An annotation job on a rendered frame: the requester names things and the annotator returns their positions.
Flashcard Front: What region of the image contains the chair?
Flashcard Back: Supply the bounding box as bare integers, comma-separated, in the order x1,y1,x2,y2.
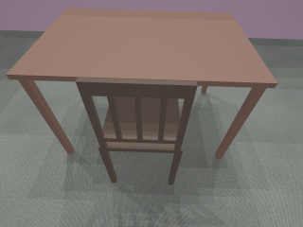
76,77,198,185

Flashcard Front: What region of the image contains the table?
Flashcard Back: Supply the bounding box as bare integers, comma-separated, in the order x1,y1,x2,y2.
6,8,277,159

